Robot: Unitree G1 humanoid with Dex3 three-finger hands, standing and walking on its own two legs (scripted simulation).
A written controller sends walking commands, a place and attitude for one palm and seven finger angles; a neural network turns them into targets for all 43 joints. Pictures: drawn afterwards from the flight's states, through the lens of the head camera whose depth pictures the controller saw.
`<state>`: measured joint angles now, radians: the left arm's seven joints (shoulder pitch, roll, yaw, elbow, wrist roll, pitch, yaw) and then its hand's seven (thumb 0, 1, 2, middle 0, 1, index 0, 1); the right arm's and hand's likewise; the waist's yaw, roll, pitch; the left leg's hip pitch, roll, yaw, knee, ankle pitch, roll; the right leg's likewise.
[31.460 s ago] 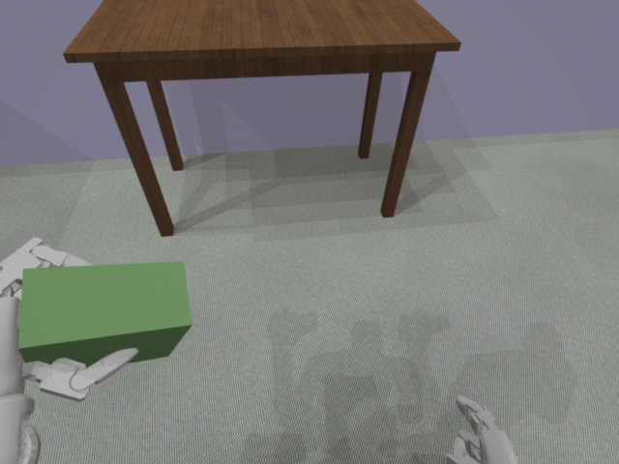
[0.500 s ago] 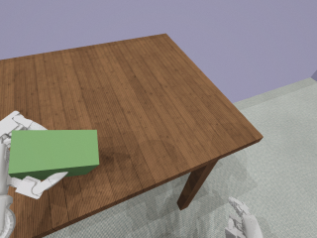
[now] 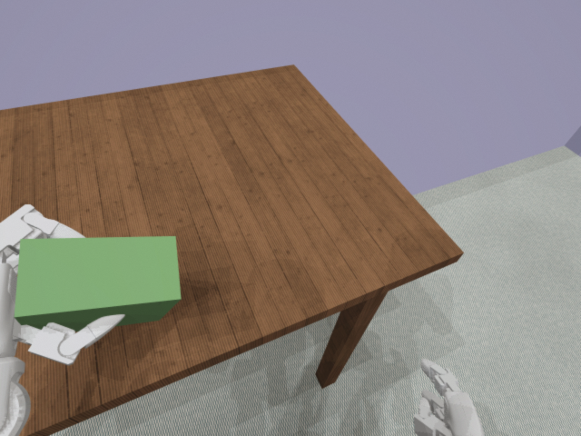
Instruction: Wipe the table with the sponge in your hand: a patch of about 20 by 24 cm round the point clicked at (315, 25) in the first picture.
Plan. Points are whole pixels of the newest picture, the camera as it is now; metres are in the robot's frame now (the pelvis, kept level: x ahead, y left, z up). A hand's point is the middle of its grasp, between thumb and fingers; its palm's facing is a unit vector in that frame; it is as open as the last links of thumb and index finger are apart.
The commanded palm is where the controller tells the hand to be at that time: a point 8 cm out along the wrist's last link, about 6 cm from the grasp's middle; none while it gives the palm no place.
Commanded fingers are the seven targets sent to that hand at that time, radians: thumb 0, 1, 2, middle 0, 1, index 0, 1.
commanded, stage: shuffle to correct the standing spot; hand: left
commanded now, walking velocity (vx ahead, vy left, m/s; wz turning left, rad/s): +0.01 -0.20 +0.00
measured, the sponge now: (125, 285) +0.24 +0.21 +0.13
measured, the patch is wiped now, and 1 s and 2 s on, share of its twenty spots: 0.00 0.00 0.00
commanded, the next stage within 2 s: come to a stop and stand still in 0.72 s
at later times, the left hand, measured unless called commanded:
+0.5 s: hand (148, 282) +0.23 +0.17 +0.16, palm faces +0.36 -0.87 -0.34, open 10.1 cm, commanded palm +0.17 +0.21 +0.17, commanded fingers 0.00 0.10 1.30 -1.20 -1.60 -1.20 -1.60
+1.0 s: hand (132, 253) +0.25 +0.19 +0.18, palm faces +0.41 -0.77 -0.49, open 10.1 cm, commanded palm +0.16 +0.18 +0.17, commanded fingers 0.00 0.10 1.30 -1.20 -1.60 -1.20 -1.60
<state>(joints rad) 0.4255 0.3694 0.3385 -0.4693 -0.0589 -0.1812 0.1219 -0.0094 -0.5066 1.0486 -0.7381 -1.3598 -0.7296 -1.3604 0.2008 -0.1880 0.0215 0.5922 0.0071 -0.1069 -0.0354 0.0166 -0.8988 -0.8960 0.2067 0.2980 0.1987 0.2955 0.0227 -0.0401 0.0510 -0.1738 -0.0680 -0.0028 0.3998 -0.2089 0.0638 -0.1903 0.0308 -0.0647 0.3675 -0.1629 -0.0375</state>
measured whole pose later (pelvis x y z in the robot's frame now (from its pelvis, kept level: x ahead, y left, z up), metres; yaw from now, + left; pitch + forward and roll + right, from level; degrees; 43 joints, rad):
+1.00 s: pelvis -0.01 -0.09 -0.01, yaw -1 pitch -2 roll +0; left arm 0.23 0.50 0.49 -0.30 -0.07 -0.17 0.05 -0.01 -0.51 1.05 -0.74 -1.36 -0.73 -1.36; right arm 0.18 -0.20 -0.04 0.54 0.00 -0.13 0.00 0.02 -0.90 -0.90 0.21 0.30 0.20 0.30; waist 0.04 0.01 0.14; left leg -0.21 0.08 0.03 0.48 -0.24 -0.03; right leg -0.50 0.09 -0.04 1.05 -0.35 0.05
